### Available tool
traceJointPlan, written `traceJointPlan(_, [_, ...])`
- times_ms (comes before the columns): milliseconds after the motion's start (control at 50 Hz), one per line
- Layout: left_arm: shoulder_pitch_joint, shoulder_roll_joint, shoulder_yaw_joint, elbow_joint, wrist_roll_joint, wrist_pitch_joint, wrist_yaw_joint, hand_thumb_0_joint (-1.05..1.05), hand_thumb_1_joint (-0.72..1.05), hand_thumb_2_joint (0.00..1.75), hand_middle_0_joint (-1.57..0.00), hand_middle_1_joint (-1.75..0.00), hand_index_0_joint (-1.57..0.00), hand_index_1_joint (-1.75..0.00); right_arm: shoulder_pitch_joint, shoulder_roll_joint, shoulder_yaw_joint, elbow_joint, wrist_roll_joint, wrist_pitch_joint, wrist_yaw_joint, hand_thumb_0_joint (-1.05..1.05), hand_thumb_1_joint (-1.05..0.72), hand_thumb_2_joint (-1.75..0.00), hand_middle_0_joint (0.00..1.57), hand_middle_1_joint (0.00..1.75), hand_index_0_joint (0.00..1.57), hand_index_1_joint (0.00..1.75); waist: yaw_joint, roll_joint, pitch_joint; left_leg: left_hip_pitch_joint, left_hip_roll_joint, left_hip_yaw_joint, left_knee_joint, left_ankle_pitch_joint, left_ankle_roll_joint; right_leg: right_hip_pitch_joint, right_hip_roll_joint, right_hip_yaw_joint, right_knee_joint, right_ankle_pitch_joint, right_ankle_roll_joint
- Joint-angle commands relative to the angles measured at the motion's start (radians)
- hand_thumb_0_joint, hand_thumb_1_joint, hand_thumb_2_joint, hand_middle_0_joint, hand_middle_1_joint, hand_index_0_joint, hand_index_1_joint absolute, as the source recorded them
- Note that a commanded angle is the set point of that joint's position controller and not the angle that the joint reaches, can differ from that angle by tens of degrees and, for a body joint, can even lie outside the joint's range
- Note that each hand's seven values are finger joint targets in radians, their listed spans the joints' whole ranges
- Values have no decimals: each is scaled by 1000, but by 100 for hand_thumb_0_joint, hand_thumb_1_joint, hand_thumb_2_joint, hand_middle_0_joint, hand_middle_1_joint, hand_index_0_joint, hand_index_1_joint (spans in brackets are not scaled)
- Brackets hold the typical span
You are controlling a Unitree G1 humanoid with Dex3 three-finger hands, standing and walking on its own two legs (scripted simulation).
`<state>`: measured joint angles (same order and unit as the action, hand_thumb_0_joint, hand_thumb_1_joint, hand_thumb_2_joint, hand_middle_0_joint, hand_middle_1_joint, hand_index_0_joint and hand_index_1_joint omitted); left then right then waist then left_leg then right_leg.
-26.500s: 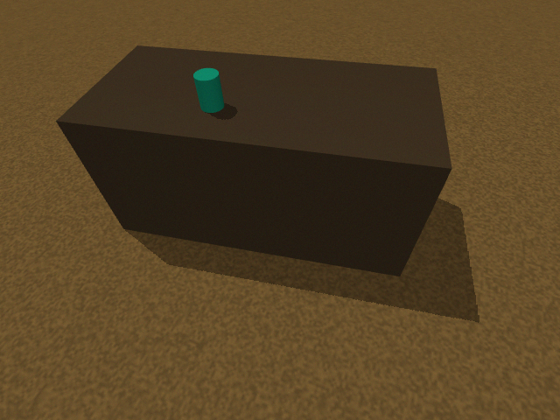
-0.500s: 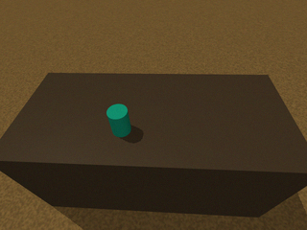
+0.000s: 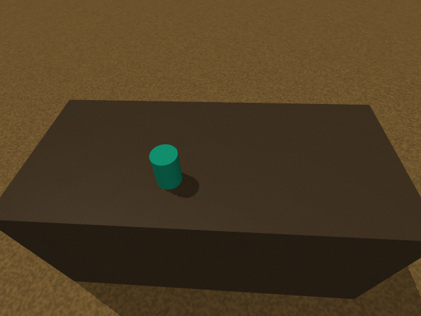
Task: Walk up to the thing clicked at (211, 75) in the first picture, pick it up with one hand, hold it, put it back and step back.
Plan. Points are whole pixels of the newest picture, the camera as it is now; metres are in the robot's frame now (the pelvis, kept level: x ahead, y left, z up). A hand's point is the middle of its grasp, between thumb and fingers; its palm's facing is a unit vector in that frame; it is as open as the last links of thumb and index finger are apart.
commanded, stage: stand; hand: left
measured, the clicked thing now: (166, 167) +0.53 +0.16 -0.12
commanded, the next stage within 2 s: step back in 1.84 s
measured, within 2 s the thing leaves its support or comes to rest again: neither
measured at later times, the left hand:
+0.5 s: hand out of the picture +0.08 +0.25 -0.15, palm faces -0.01 -0.94 -0.34, open 7.4 cm
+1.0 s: hand out of the picture +0.09 +0.24 -0.15, palm faces -0.02 -0.94 -0.34, open 7.4 cm
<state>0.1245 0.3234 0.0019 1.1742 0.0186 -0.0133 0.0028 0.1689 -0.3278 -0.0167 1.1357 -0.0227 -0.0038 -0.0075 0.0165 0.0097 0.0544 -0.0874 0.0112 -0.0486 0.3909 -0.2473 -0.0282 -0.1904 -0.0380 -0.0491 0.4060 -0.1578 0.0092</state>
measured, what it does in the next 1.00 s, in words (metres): stands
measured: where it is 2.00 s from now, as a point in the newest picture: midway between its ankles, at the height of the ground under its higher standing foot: outside the picture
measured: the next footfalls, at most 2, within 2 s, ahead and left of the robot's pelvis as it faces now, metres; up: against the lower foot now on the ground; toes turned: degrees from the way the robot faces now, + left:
none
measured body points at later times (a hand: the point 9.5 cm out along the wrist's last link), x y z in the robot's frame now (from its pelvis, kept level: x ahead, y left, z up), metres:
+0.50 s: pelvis +0.01 +0.00 +0.00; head +0.02 -0.01 +0.45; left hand +0.08 +0.29 -0.13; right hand +0.08 -0.30 -0.14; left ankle -0.02 +0.14 -0.74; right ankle +0.04 -0.12 -0.74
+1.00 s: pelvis +0.01 +0.00 +0.00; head +0.02 -0.01 +0.45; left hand +0.09 +0.29 -0.13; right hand +0.07 -0.30 -0.14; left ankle -0.02 +0.14 -0.74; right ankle +0.04 -0.12 -0.74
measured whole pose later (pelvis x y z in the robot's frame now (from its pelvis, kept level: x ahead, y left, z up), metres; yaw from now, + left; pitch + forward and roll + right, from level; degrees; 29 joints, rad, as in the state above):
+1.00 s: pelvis +0.01 +0.00 +0.00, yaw -1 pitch -3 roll +0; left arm 0.09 0.33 0.00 1.17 0.01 -0.01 0.00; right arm 0.13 -0.35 -0.01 1.14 -0.02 -0.01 -0.01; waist 0.01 0.02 0.05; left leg -0.04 0.03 -0.03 0.32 -0.23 -0.03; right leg -0.16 -0.02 -0.03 0.36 -0.15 0.00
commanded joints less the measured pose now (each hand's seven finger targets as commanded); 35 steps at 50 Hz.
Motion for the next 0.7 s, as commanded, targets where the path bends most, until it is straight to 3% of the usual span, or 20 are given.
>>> traceJointPlan(0, [-44, 209, 35, -45, -3, -24, 16, 0, 90, 90, -20, -30, -20, -30, -36, -204, -31, -46, 4, -20, -11, 0, -90, -90, 20, 30, 20, 30, -7, -3, -38, -104, 90, -64, -104, 76, 53, 88, -91, 105, -93, -9, -23])
traceJointPlan(120, [-52, 208, 34, -39, -5, -27, 14, 0, 90, 90, -20, -30, -20, -30, -42, -212, -29, -40, 7, -24, -12, 0, -90, -90, 20, 30, 20, 30, -12, -13, -62, -63, 100, -57, -101, 171, 49, 108, -98, 101, -85, 116, -23])
traceJointPlan(340, [-59, 212, 38, -35, -7, -23, 14, 0, 90, 90, -20, -30, -20, -30, -65, -211, -28, -38, 7, -22, -11, 0, -90, -90, 20, 30, 20, 30, -6, -11, -49, -66, 101, -48, -125, 140, 43, 112, -94, 101, -102, 78, -22])
traceJointPlan(480, [-61, 214, 41, -42, -9, -23, 12, 0, 90, 90, -20, -30, -20, -30, -64, -213, -24, -36, 6, -23, -10, 0, -90, -90, 20, 30, 20, 30, -5, 5, -59, -57, 104, -43, -132, 152, 40, 121, -96, 103, -101, 106, -21])
traceJointPlan(560, [-73, 218, 42, -48, -10, -22, 12, 0, 90, 90, -20, -30, -20, -30, -62, -217, -25, -37, 7, -26, -13, 0, -90, -90, 20, 30, 20, 30, -10, -9, -89, -38, 112, -42, -129, 215, 37, 142, -100, 100, -81, 182, -28])
traceJointPlan(600, [-61, 211, 39, -44, -10, -21, 12, 0, 90, 90, -20, -30, -20, -30, -70, -216, -25, -37, 7, -25, -12, 0, -90, -90, 20, 30, 20, 30, -5, -12, -73, -34, 109, -42, -133, 184, 38, 121, -96, 98, -92, 137, -24])
traceJointPlan(680, [-60, 210, 37, -49, -9, -23, 12, 0, 90, 90, -20, -30, -20, -30, -69, -226, -28, -39, 9, -23, -10, 0, -90, -90, 20, 30, 20, 30, -7, -14, -80, -27, 112, -40, -123, 192, 40, 123, -99, 102, -96, 154, -25])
